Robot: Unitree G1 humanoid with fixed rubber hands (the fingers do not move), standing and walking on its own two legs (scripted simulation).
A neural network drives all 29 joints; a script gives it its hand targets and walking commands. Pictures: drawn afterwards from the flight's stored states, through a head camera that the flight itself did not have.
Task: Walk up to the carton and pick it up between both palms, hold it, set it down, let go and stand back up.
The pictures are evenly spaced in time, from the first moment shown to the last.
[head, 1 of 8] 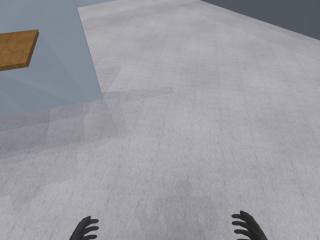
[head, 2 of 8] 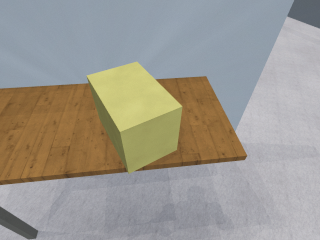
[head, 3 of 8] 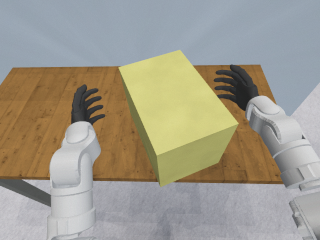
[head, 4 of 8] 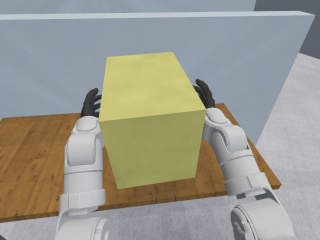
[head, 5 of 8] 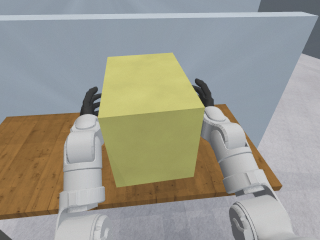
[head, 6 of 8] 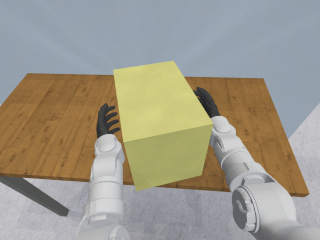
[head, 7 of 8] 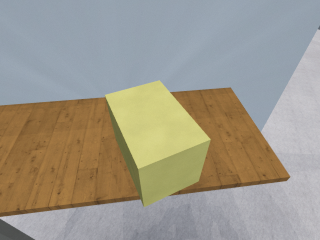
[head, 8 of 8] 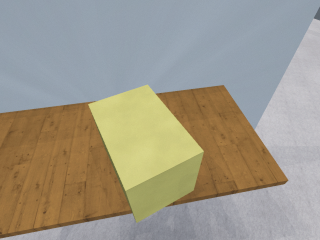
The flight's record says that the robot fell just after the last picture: no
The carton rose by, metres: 0.17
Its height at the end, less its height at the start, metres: +0.00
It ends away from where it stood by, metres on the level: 0.05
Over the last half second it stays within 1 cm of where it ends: yes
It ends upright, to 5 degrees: yes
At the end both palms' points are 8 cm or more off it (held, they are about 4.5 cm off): yes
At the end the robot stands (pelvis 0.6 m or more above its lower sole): yes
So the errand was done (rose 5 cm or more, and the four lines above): yes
